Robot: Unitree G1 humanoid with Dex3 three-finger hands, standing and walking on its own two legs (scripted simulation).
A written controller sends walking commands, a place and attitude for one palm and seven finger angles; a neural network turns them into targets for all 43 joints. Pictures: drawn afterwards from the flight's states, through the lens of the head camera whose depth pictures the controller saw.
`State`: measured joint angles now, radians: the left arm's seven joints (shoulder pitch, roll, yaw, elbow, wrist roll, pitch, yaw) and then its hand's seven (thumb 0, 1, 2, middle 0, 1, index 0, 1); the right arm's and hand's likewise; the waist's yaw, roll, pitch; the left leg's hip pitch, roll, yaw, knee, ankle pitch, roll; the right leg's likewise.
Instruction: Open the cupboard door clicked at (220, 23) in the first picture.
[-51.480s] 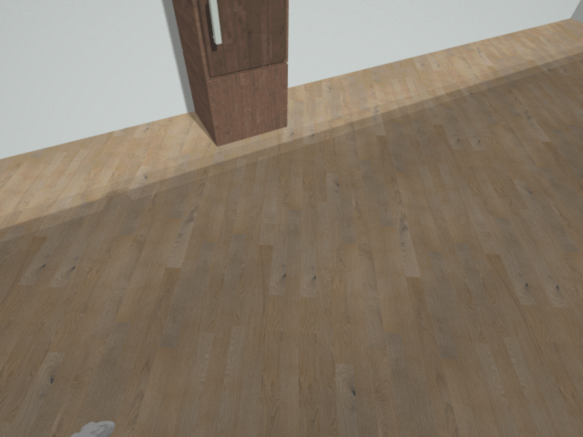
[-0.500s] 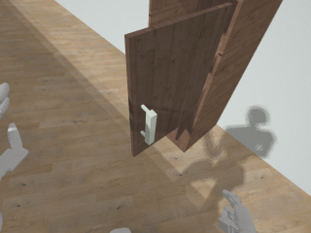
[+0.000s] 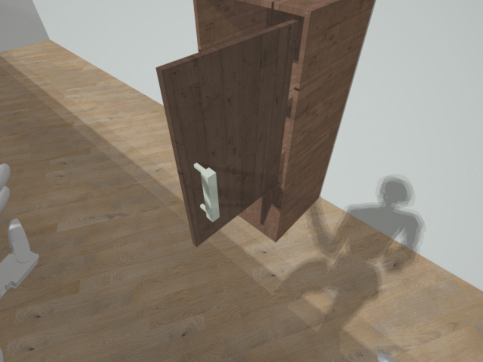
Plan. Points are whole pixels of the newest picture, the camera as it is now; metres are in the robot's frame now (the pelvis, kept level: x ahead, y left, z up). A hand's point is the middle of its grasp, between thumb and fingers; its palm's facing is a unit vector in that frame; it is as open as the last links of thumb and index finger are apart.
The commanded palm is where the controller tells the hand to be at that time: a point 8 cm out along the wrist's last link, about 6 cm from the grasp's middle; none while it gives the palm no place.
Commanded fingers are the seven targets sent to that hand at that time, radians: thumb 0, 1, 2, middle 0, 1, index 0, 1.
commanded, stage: stop stepping back and stand still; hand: left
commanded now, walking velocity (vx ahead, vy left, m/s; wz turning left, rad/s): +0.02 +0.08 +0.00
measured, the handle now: (205, 192) +0.55 +0.13 -0.10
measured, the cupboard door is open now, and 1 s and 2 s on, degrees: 87 87 87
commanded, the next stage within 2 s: let the arm hang, fingers relaxed in 0.14 s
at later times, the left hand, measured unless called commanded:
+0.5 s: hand out of the picture +0.08 +0.23 -0.15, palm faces +0.00 -0.97 -0.25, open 7.4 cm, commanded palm none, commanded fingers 0.00 0.90 0.90 -0.20 -0.30 -0.20 -0.30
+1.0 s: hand out of the picture -0.06 +0.22 -0.17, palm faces +0.05 -0.97 -0.22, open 7.3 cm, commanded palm none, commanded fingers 0.00 0.90 0.90 -0.20 -0.30 -0.20 -0.30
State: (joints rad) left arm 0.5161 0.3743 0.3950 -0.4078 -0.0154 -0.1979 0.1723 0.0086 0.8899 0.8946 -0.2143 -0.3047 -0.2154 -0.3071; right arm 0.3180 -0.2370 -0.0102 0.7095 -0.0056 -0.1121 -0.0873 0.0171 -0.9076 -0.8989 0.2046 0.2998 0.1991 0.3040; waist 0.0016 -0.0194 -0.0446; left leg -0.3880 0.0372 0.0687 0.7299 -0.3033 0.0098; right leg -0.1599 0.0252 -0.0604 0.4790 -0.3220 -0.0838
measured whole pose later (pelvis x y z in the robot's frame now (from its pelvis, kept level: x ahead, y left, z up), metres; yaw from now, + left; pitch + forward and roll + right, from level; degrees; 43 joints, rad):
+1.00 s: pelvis -0.02 +0.05 +0.00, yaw +2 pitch -1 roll +0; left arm 0.31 0.16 0.01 1.17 0.01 0.01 0.03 0.00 0.92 0.89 -0.20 -0.30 -0.20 -0.30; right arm 0.29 -0.13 0.01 1.15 -0.02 0.01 -0.03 0.01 -0.91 -0.90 0.20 0.30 0.20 0.30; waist -0.01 0.02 0.05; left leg -0.22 -0.01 0.06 0.40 -0.16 0.03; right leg -0.14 -0.01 -0.08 0.41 -0.26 -0.02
